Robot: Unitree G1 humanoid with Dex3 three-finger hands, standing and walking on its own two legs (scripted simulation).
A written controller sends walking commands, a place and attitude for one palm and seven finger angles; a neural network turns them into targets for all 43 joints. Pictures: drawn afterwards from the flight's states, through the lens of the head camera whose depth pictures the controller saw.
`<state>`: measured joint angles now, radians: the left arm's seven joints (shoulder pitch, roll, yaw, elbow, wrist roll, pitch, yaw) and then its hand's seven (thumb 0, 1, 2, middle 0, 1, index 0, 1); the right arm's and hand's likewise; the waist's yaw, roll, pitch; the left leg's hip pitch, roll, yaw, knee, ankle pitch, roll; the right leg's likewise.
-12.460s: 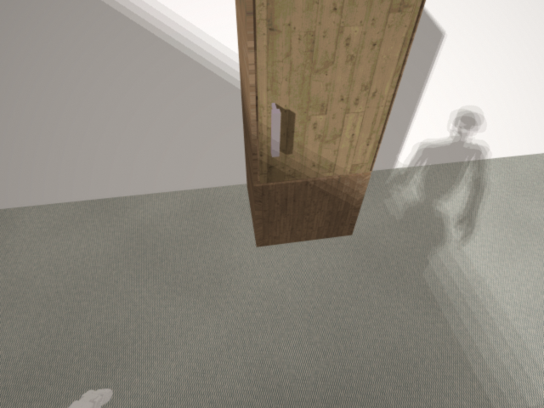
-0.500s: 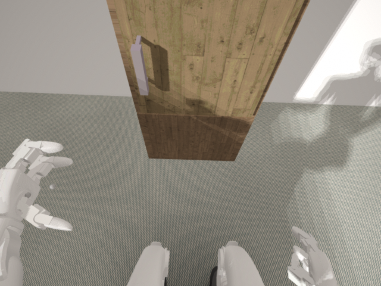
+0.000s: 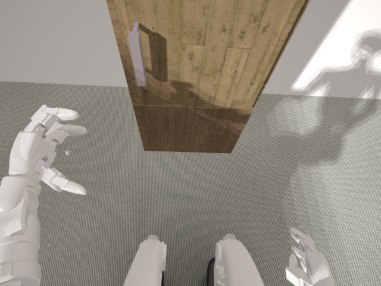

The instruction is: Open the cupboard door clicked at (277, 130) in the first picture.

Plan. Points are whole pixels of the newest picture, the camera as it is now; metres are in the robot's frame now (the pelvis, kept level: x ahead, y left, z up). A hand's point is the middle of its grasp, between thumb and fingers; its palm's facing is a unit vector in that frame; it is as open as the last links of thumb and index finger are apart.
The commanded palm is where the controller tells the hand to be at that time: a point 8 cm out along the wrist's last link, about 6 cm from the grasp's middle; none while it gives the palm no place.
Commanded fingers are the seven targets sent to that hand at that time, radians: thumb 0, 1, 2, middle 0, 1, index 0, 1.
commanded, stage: move the hooked fingers beside the handle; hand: left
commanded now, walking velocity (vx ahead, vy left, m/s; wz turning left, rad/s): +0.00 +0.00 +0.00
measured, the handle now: (139, 56) +0.64 +0.16 +0.02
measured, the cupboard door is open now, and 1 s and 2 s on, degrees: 0 0 0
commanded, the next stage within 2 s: none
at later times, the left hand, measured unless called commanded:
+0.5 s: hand (86, 117) +0.44 +0.24 +0.03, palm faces +0.01 -1.00 -0.04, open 14.0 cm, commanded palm +0.43 +0.29 +0.03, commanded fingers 0.00 -0.50 0.30 -0.30 -1.20 -0.30 -1.20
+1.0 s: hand (103, 85) +0.53 +0.23 +0.02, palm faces +0.01 -1.00 -0.04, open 14.0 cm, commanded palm +0.52 +0.26 +0.02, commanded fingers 0.00 -0.50 0.30 -0.30 -1.20 -0.30 -1.20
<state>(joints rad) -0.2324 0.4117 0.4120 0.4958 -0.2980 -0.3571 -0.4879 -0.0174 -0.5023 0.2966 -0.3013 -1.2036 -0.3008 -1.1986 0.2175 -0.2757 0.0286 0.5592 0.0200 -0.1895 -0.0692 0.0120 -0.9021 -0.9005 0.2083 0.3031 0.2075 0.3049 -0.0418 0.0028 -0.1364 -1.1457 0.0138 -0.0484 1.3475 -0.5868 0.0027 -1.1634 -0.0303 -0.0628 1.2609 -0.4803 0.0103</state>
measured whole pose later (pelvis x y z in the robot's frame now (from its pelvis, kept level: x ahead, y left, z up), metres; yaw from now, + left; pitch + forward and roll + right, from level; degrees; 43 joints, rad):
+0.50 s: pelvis +0.00 +0.00 +0.00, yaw -1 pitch +25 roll -3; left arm -0.54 0.47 0.46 0.82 -0.20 -0.41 -0.41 -0.02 -0.50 0.30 -0.30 -1.20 -0.30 -1.20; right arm 0.26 -0.28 0.02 0.61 0.00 -0.08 -0.04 0.01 -0.90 -0.90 0.21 0.30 0.21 0.30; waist -0.09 0.01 -0.14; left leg -1.20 0.02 -0.04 1.36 -0.59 0.00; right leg -1.23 -0.02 -0.05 1.27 -0.48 0.01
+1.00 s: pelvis -0.01 +0.00 -0.03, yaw -2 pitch +31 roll -4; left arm -0.96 0.68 0.53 1.15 -0.08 -0.41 -0.37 -0.02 -0.50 0.30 -0.30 -1.20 -0.30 -1.20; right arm 0.30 -0.29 0.06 0.61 -0.03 0.01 -0.02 0.01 -0.90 -0.90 0.21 0.30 0.21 0.30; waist -0.20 0.02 -0.11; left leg -1.41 0.04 -0.06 1.46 -0.60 0.00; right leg -1.42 -0.01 -0.07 1.36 -0.47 0.01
